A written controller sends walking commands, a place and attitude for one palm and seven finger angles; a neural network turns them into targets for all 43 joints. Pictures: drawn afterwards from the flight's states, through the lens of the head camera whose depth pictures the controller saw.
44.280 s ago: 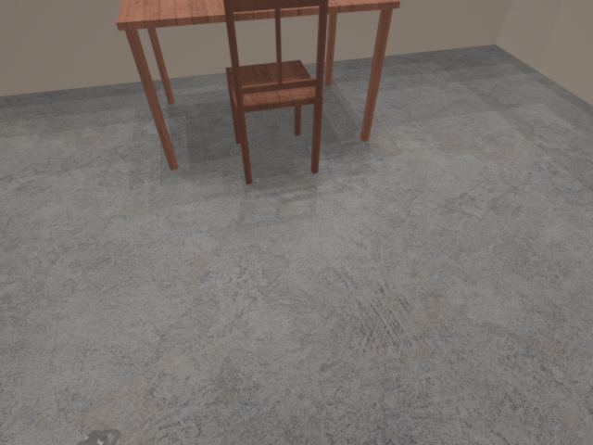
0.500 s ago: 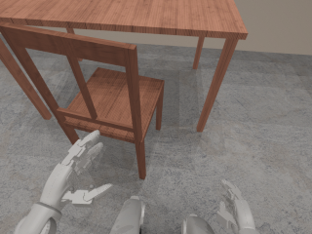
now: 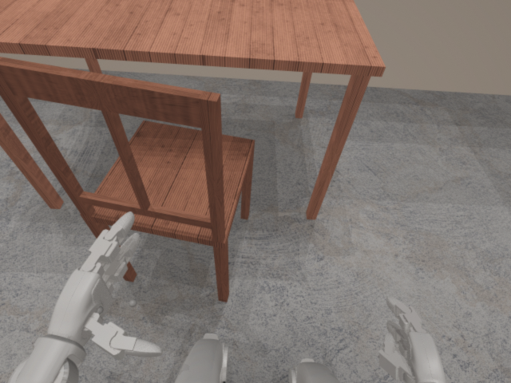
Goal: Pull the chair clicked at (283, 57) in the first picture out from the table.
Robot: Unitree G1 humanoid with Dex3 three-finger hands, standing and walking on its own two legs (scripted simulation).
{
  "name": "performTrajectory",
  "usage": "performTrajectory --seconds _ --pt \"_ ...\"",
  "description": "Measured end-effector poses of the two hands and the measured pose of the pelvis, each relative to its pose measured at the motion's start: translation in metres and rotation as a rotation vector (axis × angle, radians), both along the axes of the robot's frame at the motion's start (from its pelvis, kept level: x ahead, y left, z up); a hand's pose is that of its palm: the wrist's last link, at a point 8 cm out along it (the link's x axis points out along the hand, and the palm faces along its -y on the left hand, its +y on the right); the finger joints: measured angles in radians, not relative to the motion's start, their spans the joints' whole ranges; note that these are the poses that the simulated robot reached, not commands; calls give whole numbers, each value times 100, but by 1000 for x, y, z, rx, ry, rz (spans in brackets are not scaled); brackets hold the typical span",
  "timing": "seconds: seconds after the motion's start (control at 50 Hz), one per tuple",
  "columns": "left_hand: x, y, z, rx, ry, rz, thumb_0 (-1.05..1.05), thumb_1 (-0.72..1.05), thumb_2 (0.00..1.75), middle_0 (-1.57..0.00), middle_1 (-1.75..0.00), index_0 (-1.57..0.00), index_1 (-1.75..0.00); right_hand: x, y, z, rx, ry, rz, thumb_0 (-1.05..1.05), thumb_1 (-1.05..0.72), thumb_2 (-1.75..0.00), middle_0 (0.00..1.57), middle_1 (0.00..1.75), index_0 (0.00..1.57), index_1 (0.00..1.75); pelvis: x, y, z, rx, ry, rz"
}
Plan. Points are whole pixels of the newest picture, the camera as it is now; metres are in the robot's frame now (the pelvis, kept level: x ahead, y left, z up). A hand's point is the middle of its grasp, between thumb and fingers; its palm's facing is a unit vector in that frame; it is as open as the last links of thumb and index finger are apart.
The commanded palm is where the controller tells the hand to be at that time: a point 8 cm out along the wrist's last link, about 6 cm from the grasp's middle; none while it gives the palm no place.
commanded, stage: raise the hand toward the chair's back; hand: left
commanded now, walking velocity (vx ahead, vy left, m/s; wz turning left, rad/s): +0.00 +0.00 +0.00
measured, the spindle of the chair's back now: (130, 165) +0.51 +0.28 +0.00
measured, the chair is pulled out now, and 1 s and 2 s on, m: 0.13 0.13 0.13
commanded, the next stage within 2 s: aim the fingers beside a spindle in 0.90 s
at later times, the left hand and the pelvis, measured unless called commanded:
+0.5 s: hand (117, 269) +0.26 +0.21 +0.07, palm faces -0.15 -0.99 -0.06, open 16.9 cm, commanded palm +0.24 +0.26 +0.07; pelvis +0.02 +0.00 +0.01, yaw +0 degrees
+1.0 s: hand (129, 271) +0.26 +0.19 +0.07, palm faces -0.15 -0.99 -0.06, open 16.9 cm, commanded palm +0.24 +0.25 +0.07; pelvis +0.02 -0.01 +0.01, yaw +0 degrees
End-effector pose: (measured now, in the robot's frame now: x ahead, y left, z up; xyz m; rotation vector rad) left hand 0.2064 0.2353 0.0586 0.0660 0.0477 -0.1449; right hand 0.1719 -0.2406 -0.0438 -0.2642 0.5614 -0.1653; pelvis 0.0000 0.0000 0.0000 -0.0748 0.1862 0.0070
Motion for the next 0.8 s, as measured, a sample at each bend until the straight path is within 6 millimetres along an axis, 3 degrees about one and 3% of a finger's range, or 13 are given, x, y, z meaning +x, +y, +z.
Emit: performTrajectory --seconds 0.12,0.24,0.52,0.8 --pt "6 9 4 4 13 7 0 -42 34 -7 -9 -7 -10 23 24 5 36 -23 67 2 -90 -90 21 30 21 30 6 1 4 -4 2 6" --pt "14 18 6 5 27 8 -1 -48 31 -6 -8 -6 -9 31 32 3 49 -3 94 2 -90 -90 21 30 21 30 12 2 7 -7 7 10" --pt "41 29 12 -3 31 -5 -1 -50 30 -6 -8 -6 -8 14 3 -3 11 83 19 2 -90 -90 21 30 21 30 23 0 11 -3 20 0" --pt "42 18 12 5 22 0 -1 -50 30 -6 -8 -6 -8 15 -6 -3 22 77 -2 2 -90 -90 21 30 21 30 26 -6 12 7 28 -4"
